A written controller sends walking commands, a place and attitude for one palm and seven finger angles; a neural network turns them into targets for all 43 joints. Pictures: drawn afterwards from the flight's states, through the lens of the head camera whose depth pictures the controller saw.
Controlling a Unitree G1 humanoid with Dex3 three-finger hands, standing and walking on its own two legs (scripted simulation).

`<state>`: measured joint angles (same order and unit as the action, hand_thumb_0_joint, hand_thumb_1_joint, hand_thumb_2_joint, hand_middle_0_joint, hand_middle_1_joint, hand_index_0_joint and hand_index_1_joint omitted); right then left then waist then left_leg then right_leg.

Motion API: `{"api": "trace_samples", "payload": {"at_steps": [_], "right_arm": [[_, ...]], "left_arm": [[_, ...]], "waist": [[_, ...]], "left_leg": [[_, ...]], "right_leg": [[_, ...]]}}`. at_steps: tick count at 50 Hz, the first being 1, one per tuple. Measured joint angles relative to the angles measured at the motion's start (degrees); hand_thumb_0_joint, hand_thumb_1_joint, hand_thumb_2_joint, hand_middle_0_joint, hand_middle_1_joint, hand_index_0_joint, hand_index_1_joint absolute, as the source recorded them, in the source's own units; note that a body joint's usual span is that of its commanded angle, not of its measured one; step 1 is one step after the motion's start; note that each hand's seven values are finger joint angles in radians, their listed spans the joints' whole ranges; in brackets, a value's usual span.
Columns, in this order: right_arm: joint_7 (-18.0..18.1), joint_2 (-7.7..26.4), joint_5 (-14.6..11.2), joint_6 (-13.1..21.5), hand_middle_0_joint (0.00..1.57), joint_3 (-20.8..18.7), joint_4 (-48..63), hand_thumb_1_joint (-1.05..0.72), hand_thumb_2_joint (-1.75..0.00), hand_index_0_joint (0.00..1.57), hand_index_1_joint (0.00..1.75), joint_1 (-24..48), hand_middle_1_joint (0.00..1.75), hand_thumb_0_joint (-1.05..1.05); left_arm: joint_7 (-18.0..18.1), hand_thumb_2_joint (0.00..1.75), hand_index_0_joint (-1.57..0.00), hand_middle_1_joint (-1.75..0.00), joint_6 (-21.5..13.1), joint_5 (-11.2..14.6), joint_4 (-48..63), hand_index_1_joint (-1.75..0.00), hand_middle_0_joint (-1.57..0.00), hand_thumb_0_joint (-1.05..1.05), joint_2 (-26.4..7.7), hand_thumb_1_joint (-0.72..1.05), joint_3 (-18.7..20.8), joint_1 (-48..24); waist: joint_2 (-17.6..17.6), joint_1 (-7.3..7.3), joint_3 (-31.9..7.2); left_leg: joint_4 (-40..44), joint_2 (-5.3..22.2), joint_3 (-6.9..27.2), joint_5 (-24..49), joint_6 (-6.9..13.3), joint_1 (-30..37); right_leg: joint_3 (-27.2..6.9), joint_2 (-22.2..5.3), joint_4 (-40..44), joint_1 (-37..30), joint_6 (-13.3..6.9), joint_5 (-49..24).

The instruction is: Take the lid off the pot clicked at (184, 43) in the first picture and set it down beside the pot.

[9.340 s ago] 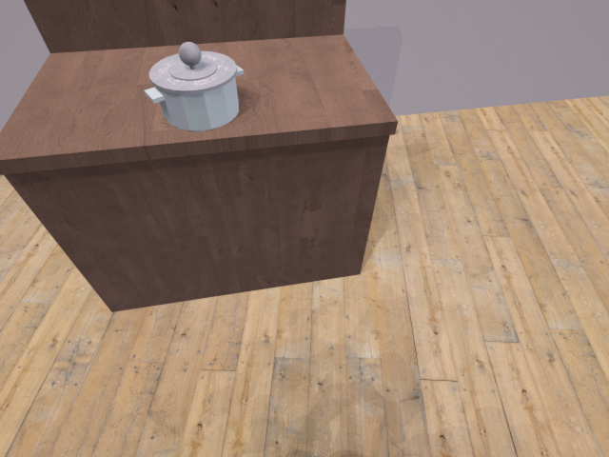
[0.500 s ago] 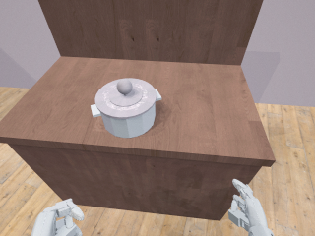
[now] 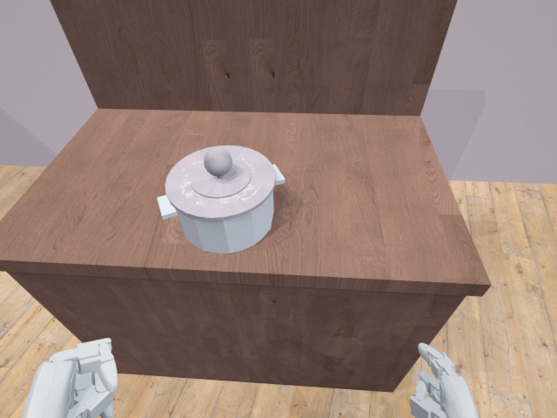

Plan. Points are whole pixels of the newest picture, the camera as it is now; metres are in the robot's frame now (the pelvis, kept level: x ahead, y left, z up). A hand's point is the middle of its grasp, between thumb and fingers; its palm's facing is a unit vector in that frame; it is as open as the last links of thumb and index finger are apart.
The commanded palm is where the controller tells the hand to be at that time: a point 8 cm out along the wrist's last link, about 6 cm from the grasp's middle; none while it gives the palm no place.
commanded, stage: raise the hand higher, near the body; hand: left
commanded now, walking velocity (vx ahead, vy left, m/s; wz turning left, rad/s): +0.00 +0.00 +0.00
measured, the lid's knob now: (218, 162) +0.50 +0.17 +0.10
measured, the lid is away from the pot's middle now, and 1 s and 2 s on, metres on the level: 0.00 0.00 0.00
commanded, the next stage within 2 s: reach forward and open the fingers in 0.40 s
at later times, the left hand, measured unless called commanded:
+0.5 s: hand (94, 337) +0.17 +0.24 +0.10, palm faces +0.33 -0.85 -0.41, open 3.1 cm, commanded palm +0.12 +0.27 +0.13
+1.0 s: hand (79, 315) +0.19 +0.26 +0.11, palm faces -0.23 -0.04 -0.97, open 4.2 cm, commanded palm +0.18 +0.26 +0.18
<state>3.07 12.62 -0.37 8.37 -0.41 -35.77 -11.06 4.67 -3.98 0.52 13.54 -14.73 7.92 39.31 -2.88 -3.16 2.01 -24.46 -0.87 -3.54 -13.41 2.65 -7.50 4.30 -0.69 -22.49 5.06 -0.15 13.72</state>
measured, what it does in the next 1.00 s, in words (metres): stands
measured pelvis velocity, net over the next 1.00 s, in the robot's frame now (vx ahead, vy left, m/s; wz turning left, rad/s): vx -0.01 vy -0.01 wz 0.03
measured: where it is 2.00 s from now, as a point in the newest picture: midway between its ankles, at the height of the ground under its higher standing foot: outside the picture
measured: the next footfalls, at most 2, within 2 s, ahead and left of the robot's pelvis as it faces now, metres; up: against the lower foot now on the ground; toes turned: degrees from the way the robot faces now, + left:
none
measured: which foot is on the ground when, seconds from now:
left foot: down 0.00-1.00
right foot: down 0.00-1.00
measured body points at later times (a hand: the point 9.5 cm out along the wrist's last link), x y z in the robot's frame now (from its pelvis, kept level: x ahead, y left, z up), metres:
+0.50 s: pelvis +0.00 +0.00 +0.00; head +0.00 -0.02 +0.45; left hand +0.15 +0.28 +0.13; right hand +0.20 -0.20 -0.09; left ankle +0.00 +0.09 -0.74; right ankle -0.01 -0.12 -0.74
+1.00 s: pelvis -0.01 -0.01 +0.00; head -0.01 -0.07 +0.45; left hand +0.20 +0.26 +0.17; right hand +0.22 -0.23 -0.10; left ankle +0.00 +0.09 -0.74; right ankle -0.01 -0.12 -0.74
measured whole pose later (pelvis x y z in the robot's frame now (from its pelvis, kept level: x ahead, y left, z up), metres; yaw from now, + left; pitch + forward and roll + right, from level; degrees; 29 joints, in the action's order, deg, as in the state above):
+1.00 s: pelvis -0.01 -0.01 +0.00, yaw +2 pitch -1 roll +0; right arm 2.3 17.4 -2.0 -3.1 1.0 -33.5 -5.1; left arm -14.4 2.8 -40.7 17.1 -39.7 6.3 17.1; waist -8.6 -4.3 0.4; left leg -25.3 -0.8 -1.8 -12.0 2.1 -12.3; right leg 6.0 -0.6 -23.9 9.5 -0.9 13.4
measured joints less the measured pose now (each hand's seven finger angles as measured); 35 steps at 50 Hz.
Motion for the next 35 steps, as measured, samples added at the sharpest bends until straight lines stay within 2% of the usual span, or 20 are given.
{"api": "trace_samples", "payload": {"at_steps": [5,9,15,26,28,31,33,35], "right_arm": [[-0.14,0.03,0.25,0.68,0.2,0.47,1.44,-0.9,-0.9,0.2,0.3,0.61,0.3,0.01],[-0.54,-0.65,0.25,0.12,0.2,1.03,1.9,-0.9,-0.9,0.2,0.3,1.29,0.3,0.01],[-0.75,-1.01,0.48,0.01,0.21,2.07,2.25,-0.9,-0.9,0.2,0.3,0.73,0.3,0.01],[-0.93,-0.57,0.53,-0.76,0.21,2.09,0.85,-0.9,-0.9,0.2,0.3,-0.65,0.3,0.01],[-1.31,0.3,0.89,-2.56,0.21,2.31,1.66,-0.9,-0.9,0.2,0.3,-1.1,0.3,0.01],[-2.36,1.65,0.86,-6.11,0.21,1.96,2.68,-0.9,-0.9,0.2,0.3,0.33,0.3,0.01],[-2.9,2.38,0.69,-8.86,0.21,1.75,3.11,-0.9,-0.9,0.2,0.3,1.93,0.3,0.01],[-3.11,3.05,0.27,-11.38,0.21,1.68,3.51,-0.9,-0.9,0.2,0.3,3.43,0.3,0.01]], "left_arm": [[0.23,0.9,-1.3,-1.5,0.03,0.05,3.93,-1.5,-1.29,0.02,-0.73,0.9,-0.04,-0.64],[0.3,0.9,-1.3,-1.5,-0.66,0.27,4.88,-1.5,-1.29,0.02,-0.64,0.9,1.01,-1.23],[0.33,0.9,-1.3,-1.5,0.06,0.47,6.81,-1.5,-1.29,0.02,-1.22,0.9,1.31,-3.3],[0.82,0.9,-1.3,-1.5,-0.54,0.99,9.39,-1.5,-1.3,0.02,-2.47,0.89,3.94,-5.63],[2.31,0.9,-1.3,-1.5,2.36,-10.38,11.8,-1.5,-1.29,0.02,-5.14,0.89,3.07,-6.11],[3.33,0.91,-1.29,-1.47,6.71,-23.52,14.18,-1.47,-1.28,0.02,-8.95,0.87,1.23,-7.74],[2.86,0.92,-1.28,-1.44,8.94,-31.09,14.32,-1.44,-1.27,0.01,-11.36,0.84,0.34,-7.87],[1.4,0.93,-1.26,-1.4,10.93,-36.89,13.86,-1.4,-1.26,0.01,-14.23,0.8,-0.35,-7.85]], "waist": [[-0.11,-0.76,-0.07],[-0.22,-0.83,-0.21],[-0.35,-1.36,0.42],[-0.96,-0.86,0.66],[-1.06,-1.3,-0.62],[-1.94,-1.44,-0.91],[-2.76,-1.62,-1.07],[-3.62,-1.8,-1.09]], "left_leg": [[0.03,-0.26,0.18,-0.1,0.2,0.36],[0.1,-0.45,0.21,-0.13,0.31,0.44],[0.0,-0.46,0.39,-0.14,0.32,0.36],[0.13,-0.19,0.28,-0.24,0.07,0.47],[-0.75,-0.11,0.1,-0.5,0.01,-1.26],[-2.03,-0.08,-0.12,-0.64,-0.08,-3.73],[-2.36,0.14,-0.75,-0.52,-0.1,-5.07],[-2.53,0.4,-1.25,-0.38,-0.13,-5.94]], "right_leg": [[0.18,-0.24,0.32,-0.58,0.22,-0.01],[0.21,-0.42,0.25,-0.63,0.36,0.1],[0.38,-0.41,0.41,-0.73,0.37,0.03],[0.23,-0.13,0.6,-0.78,0.17,0.05],[0.08,-0.15,-0.72,1.22,0.04,0.46],[-0.13,-0.24,-2.76,4.11,-0.18,0.99],[-0.76,-0.08,-3.54,5.92,-0.23,0.86],[-1.27,0.15,-3.96,7.11,-0.38,0.67]]}}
